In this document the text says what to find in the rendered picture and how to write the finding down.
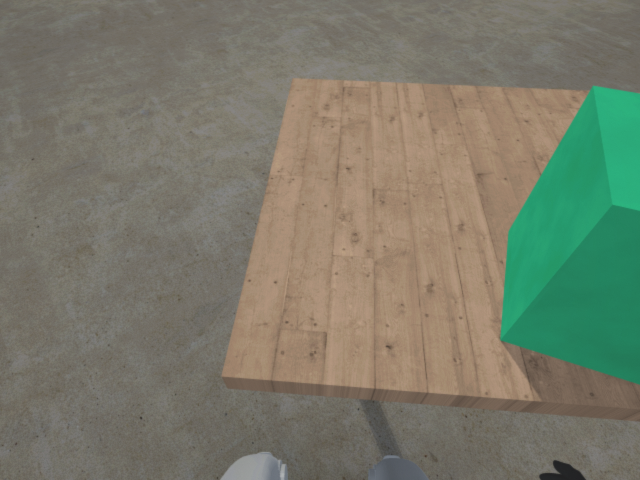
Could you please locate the table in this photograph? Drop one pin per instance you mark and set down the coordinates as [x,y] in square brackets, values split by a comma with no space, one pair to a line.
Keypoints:
[377,269]

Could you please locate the robot left thigh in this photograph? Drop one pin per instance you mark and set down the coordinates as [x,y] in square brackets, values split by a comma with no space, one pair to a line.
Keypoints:
[257,467]

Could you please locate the robot right thigh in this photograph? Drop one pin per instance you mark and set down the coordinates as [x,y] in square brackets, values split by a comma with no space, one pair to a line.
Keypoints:
[396,469]

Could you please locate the robot thigh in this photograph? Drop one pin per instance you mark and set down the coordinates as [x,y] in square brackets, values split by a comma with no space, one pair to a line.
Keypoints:
[257,467]
[396,469]

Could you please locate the carton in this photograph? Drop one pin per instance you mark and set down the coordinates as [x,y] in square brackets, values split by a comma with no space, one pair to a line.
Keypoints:
[572,279]

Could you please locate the robot right hand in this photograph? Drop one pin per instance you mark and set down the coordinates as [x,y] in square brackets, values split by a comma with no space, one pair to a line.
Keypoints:
[567,472]

